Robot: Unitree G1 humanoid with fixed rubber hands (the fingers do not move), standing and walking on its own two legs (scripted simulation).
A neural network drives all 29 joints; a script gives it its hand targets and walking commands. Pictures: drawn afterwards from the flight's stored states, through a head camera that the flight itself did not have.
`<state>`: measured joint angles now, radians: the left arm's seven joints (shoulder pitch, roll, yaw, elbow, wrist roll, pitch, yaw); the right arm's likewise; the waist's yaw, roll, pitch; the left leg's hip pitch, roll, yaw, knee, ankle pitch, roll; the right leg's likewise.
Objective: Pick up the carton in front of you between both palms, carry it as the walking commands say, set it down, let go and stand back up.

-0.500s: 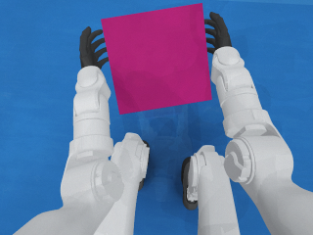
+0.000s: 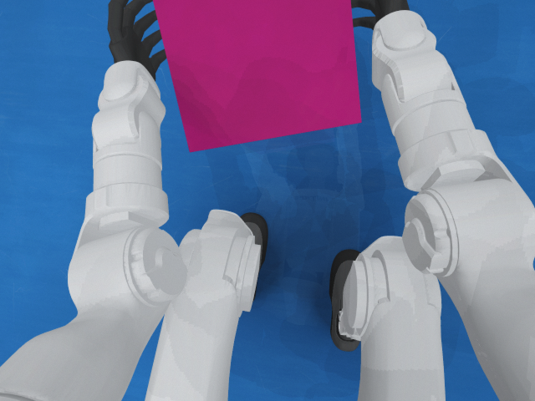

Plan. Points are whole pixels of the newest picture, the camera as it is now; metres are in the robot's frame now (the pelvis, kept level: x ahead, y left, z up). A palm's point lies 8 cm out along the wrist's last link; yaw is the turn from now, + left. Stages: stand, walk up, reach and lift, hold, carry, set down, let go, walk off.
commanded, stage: set down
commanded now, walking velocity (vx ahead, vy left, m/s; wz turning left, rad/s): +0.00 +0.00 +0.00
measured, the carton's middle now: (263, 62) +0.53 +0.10 -0.24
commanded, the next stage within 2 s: none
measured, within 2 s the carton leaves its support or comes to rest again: rests again in 0.82 s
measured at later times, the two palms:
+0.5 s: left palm (133, 62) +0.50 +0.24 -0.14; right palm (383, 21) +0.56 -0.06 -0.16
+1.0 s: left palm (145, 67) +0.50 +0.24 -0.17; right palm (382, 35) +0.56 -0.06 -0.19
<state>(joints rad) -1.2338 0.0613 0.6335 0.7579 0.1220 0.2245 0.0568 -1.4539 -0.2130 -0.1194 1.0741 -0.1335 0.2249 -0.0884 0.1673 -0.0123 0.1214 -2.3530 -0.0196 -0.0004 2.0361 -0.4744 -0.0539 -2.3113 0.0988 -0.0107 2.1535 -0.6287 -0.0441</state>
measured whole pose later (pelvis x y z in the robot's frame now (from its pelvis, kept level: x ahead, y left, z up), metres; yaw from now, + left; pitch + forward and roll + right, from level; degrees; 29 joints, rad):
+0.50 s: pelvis +0.00 +0.01 +0.00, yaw +0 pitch +45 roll +3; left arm -1.27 0.09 0.68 0.84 0.16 0.21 0.03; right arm -1.47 -0.19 -0.23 1.09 -0.24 0.21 -0.01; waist 0.15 0.02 0.13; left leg -2.37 -0.03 0.02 2.05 -0.46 -0.03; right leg -2.31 0.09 0.01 2.17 -0.63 -0.02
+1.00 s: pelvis +0.01 +0.01 -0.01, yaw +1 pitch +43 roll +4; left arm -1.29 0.16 0.63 1.00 0.09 0.11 0.03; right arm -1.47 -0.22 -0.16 1.12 -0.23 0.12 0.01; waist 0.14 0.06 0.21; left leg -2.34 -0.04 0.04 2.11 -0.51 -0.03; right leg -2.28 0.08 0.02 2.24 -0.69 -0.02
